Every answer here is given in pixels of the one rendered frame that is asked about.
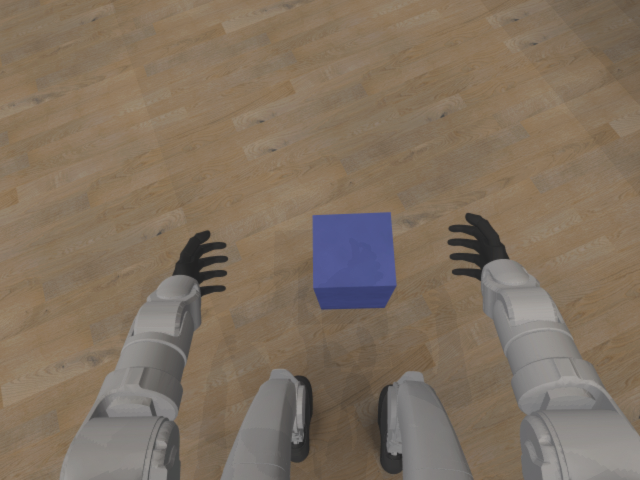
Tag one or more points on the carton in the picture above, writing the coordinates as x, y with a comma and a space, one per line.
353, 260

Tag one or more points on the robot right foot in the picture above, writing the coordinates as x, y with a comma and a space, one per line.
391, 462

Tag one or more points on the robot right shin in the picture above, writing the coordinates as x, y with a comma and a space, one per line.
394, 443

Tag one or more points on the right robot hand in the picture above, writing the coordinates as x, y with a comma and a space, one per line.
488, 245

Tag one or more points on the robot right forearm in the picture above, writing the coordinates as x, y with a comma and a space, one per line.
548, 370

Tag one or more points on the left robot hand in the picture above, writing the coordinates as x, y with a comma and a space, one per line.
190, 264

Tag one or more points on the robot left forearm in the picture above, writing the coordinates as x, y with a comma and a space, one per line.
147, 377

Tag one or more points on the right robot upper arm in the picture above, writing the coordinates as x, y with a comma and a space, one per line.
578, 444

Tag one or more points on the left robot upper arm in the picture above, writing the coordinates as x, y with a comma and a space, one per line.
126, 448

